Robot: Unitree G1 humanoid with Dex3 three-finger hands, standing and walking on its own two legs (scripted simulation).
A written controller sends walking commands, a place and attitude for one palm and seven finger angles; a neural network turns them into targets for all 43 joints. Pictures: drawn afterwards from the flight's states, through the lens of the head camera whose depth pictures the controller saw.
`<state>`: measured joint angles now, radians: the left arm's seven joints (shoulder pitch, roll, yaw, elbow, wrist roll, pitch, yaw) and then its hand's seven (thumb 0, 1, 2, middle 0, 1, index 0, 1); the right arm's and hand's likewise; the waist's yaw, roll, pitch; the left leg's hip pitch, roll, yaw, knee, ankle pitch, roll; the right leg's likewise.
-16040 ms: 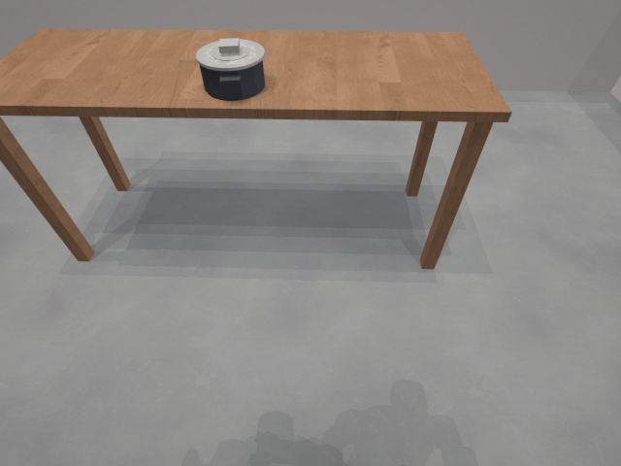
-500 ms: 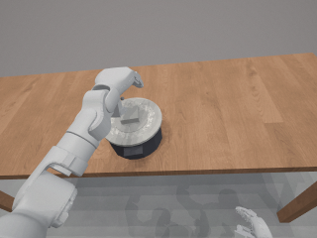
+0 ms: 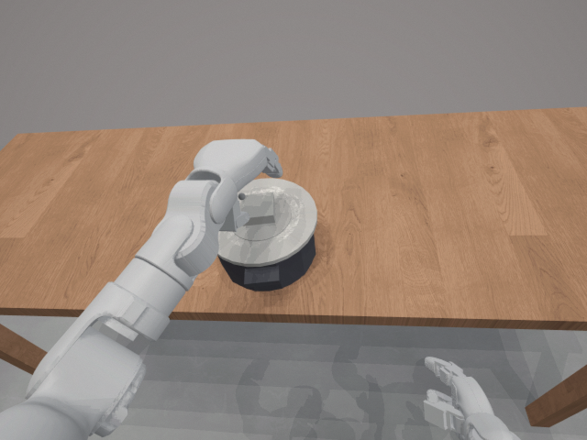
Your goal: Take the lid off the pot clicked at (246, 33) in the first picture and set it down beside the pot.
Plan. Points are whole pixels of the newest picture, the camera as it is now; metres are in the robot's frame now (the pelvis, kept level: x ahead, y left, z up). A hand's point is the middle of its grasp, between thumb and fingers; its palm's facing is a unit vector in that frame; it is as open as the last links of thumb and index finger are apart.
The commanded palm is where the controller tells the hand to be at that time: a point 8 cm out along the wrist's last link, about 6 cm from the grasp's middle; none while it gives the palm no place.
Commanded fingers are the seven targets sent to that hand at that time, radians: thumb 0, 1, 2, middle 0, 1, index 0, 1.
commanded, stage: move the open hand above the knob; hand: left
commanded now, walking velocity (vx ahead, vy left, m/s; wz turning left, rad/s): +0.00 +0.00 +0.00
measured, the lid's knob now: (258, 208) +0.44 +0.08 +0.08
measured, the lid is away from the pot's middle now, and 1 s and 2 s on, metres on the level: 0.00 0.00 0.00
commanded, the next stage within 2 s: lower the open fingers around the knob in 0.22 s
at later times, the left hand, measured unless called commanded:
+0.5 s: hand (250, 189) +0.42 +0.08 +0.13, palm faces -0.22 -0.09 -0.97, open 10.3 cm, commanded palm +0.39 +0.10 +0.20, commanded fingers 0.00 -0.33 1.46 -0.83 -0.08 -0.83 -0.08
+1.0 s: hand (250, 214) +0.41 +0.09 +0.10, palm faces -0.27 -0.06 -0.96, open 10.4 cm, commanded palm +0.39 +0.10 +0.16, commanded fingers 0.00 -0.33 1.46 -0.83 -0.08 -0.83 -0.08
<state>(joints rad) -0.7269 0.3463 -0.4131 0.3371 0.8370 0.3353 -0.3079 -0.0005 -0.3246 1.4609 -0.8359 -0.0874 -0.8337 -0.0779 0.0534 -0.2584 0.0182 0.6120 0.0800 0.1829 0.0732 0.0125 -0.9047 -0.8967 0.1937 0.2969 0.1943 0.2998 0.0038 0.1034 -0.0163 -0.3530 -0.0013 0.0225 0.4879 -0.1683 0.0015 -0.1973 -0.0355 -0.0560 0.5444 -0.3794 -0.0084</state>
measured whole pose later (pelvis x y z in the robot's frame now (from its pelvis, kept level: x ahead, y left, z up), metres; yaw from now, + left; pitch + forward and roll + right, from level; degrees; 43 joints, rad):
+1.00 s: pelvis +0.00 +0.00 +0.00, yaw +0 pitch +2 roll +1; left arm -0.71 0.29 -0.40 0.49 0.85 0.33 -0.24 0.00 -0.32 1.46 -0.83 -0.09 -0.82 -0.07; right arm 0.07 -0.26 0.02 0.63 0.08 0.19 0.06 0.01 -0.90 -0.90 0.19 0.30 0.19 0.30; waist -0.01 0.09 -0.02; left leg -0.37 0.01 0.02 0.49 -0.17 0.00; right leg -0.21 -0.03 -0.05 0.55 -0.38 -0.01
